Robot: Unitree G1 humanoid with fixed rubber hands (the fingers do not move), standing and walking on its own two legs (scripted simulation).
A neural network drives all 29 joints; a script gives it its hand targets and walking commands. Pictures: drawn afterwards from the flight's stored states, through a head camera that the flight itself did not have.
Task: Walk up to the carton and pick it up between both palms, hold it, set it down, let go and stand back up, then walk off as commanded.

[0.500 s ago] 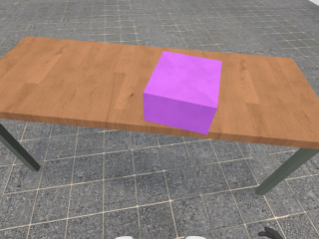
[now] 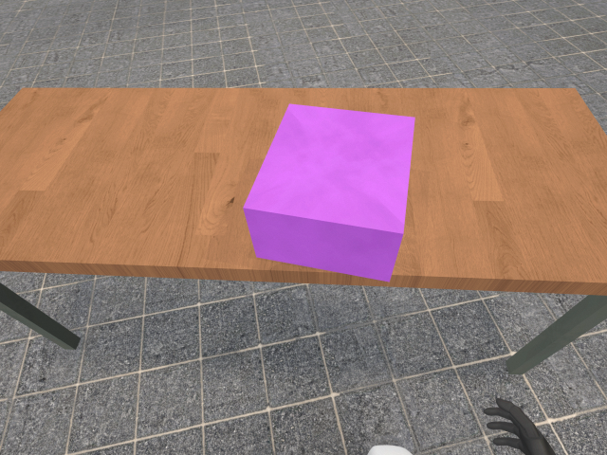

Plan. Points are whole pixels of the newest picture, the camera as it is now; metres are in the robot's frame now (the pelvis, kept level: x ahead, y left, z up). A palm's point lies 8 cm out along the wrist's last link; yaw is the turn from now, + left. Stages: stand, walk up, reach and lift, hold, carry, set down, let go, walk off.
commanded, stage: walk up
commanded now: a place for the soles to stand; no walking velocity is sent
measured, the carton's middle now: (336, 187) +0.56 -0.05 -0.04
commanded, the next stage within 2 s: none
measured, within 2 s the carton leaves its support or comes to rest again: neither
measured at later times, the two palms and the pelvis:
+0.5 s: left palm out of the picture +0.06 +0.29 -0.10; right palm out of the picture +0.11 -0.30 -0.08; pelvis -0.02 +0.00 +0.00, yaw +0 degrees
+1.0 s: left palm out of the picture +0.11 +0.23 -0.07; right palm out of the picture +0.11 -0.37 -0.13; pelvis +0.05 -0.09 +0.00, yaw -2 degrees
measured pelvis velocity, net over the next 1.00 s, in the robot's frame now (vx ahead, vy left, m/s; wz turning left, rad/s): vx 0.05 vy -0.09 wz -0.03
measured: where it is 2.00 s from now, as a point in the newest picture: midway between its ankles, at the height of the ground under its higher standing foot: outside the picture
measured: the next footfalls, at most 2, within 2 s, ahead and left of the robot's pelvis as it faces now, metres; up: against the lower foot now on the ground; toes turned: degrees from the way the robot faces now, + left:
right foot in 0.74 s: +0.09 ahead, -0.18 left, +0.00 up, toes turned -2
left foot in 1.16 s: +0.16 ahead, +0.06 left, +0.00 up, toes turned -1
